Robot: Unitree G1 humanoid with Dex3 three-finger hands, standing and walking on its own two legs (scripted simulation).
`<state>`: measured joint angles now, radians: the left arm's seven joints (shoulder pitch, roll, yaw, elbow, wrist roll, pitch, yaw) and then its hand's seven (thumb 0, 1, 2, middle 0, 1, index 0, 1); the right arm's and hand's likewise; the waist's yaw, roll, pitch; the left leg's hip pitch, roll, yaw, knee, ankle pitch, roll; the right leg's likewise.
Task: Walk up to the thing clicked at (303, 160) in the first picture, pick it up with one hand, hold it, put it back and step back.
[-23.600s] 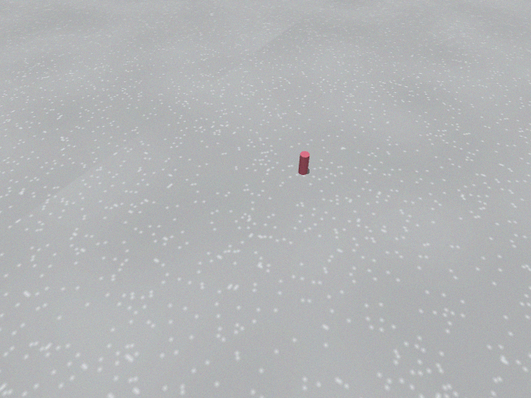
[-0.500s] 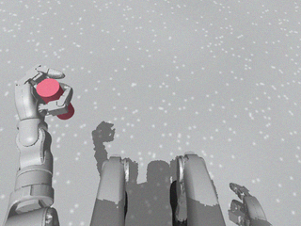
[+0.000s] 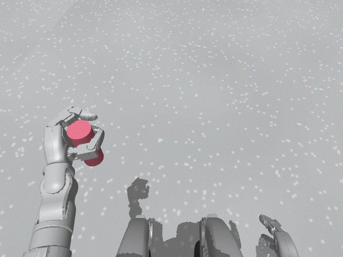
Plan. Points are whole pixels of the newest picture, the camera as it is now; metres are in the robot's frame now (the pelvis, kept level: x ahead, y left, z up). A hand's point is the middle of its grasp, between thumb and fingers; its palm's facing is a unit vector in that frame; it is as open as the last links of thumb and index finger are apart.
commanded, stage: lift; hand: left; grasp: from above
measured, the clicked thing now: (87, 145) +0.36 +0.22 +0.00
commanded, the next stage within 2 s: hold in 0.82 s
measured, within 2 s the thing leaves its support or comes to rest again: neither
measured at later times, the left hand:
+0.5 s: hand (88, 126) +0.35 +0.18 +0.11, palm faces +0.23 -0.97 -0.02, open 6.7 cm
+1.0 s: hand (87, 109) +0.37 +0.18 +0.14, palm faces +0.23 -0.97 -0.01, open 6.7 cm
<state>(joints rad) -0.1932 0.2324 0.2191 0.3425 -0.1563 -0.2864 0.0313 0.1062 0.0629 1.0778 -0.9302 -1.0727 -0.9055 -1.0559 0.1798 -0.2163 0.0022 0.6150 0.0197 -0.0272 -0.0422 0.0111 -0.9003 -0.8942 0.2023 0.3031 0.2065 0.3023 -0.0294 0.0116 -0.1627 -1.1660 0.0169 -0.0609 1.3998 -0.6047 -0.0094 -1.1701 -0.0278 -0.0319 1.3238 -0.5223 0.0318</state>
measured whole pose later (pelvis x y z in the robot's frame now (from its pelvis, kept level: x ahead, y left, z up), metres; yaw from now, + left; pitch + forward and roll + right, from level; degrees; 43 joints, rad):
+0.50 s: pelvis +0.01 -0.01 +0.06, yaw +0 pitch +13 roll -2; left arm -0.12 0.18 0.16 0.35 -0.14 -0.31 0.07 0.11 0.06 1.08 -0.93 -1.07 -0.90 -1.06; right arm 0.23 -0.20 0.01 0.63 -0.01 -0.04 -0.04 0.01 -0.90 -0.90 0.20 0.30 0.21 0.30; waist -0.02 0.01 -0.10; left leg -0.82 0.03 -0.05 1.10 -0.51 -0.02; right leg -0.83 -0.02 -0.03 1.04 -0.43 0.02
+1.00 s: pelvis +0.04 -0.01 +0.08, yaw +0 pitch +10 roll -2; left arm -0.10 0.16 0.15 0.33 -0.14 -0.30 0.07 0.10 0.06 1.07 -0.93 -1.08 -0.90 -1.06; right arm 0.23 -0.20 0.00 0.65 -0.01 -0.03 -0.04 0.01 -0.90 -0.90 0.20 0.30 0.21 0.30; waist -0.01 0.01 -0.07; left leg -0.65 0.03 -0.04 0.97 -0.49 -0.02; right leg -0.66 -0.02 -0.03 0.91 -0.42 0.02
